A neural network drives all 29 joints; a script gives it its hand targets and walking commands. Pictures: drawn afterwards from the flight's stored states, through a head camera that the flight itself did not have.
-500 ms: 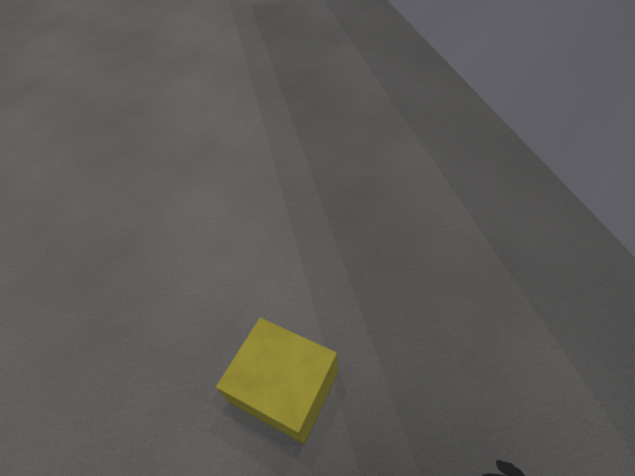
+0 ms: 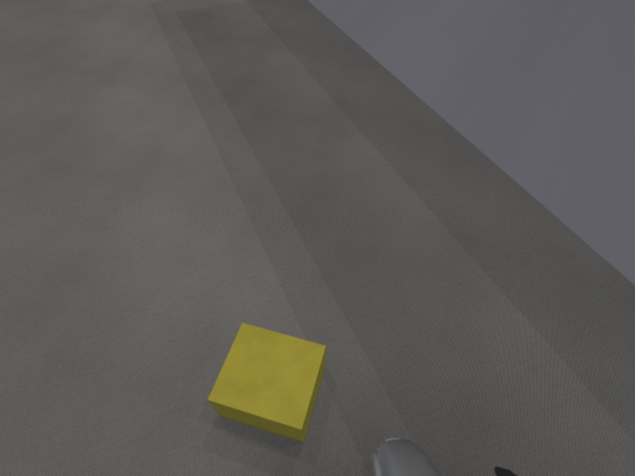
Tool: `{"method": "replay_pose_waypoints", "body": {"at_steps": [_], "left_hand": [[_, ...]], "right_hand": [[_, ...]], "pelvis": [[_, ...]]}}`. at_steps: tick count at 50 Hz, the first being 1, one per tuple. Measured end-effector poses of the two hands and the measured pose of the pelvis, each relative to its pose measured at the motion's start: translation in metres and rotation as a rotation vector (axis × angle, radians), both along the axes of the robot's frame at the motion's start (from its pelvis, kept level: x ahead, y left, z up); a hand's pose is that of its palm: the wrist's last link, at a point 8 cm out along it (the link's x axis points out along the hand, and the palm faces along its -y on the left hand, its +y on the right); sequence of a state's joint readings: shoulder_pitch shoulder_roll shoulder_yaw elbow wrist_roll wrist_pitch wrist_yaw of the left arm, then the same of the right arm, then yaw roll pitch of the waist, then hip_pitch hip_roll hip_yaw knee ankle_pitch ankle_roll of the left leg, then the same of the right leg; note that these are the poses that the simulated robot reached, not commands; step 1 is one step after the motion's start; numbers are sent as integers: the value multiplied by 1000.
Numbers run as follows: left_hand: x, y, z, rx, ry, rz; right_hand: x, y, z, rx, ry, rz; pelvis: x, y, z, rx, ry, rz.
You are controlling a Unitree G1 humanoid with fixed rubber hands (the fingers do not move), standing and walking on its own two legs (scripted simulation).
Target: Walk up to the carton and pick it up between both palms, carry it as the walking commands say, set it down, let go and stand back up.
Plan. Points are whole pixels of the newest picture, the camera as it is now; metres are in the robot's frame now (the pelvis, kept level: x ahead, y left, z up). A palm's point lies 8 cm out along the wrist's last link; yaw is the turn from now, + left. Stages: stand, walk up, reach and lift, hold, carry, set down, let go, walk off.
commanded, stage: walk up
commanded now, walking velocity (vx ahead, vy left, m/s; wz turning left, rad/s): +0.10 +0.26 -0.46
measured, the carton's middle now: (272, 381) +0.47 +0.16 -0.67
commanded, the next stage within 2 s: none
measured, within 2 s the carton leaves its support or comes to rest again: neither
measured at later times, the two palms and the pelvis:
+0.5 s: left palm out of the picture +0.07 +0.28 -0.10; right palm out of the picture +0.07 -0.20 -0.13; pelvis +0.01 +0.03 +0.01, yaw -8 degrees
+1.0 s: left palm (85, 466) +0.18 +0.34 -0.13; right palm out of the picture +0.04 -0.12 -0.13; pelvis +0.04 +0.12 +0.00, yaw -17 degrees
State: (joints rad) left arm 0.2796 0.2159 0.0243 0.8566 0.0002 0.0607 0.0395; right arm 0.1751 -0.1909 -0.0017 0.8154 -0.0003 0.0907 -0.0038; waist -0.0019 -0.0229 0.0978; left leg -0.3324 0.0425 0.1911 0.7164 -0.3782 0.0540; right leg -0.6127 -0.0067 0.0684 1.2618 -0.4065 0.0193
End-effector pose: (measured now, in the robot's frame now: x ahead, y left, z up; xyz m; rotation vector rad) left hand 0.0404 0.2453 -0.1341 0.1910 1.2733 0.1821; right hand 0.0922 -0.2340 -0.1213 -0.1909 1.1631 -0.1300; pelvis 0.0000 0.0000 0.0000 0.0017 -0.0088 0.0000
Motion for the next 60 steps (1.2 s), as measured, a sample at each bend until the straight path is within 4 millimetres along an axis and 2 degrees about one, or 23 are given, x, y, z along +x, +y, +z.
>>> {"method": "replay_pose_waypoints", "body": {"at_steps": [7,11,14,20,25,29,33,39,43,46,51,56,60], "left_hand": [[56,2,7,31,-61,-136],[75,-7,10,54,-93,-187],[73,-7,18,68,-92,-191],[50,10,33,95,-30,-159],[29,33,34,92,33,-132],[23,56,24,69,64,-123],[35,75,6,26,61,-145],[88,86,4,-8,-15,-221],[118,88,5,-12,-62,-273],[134,88,7,1,-84,-305],[140,97,10,41,-104,-310],[130,125,20,61,-96,-279],[129,151,14,43,-85,-265]], "right_hand": [[-30,4,-17,38,2,-115],[-42,1,-30,74,7,-156],[-42,3,-29,97,14,-159],[-33,12,-10,107,9,-152],[-23,32,-5,103,17,-139],[-18,53,-3,83,27,-131],[-16,74,2,43,13,-151],[-33,95,9,-2,18,-227],[-40,105,7,-2,12,-271],[-46,111,1,13,11,-298],[-46,121,-13,54,2,-309],[-34,144,-6,80,-13,-281],[-26,168,-6,76,-7,-263]], "pelvis": [[-3,8,-6,47,16,-113],[-2,2,-11,78,20,-154],[-1,1,-7,77,15,-157],[7,10,11,67,10,-155],[15,29,15,56,18,-144],[20,54,12,29,31,-139],[27,80,5,4,26,-165],[34,105,8,-6,31,-225],[36,116,6,0,29,-267],[36,121,4,15,31,-294],[38,127,-3,28,13,-303],[42,147,5,28,-4,-281],[47,172,2,14,5,-265]]}}
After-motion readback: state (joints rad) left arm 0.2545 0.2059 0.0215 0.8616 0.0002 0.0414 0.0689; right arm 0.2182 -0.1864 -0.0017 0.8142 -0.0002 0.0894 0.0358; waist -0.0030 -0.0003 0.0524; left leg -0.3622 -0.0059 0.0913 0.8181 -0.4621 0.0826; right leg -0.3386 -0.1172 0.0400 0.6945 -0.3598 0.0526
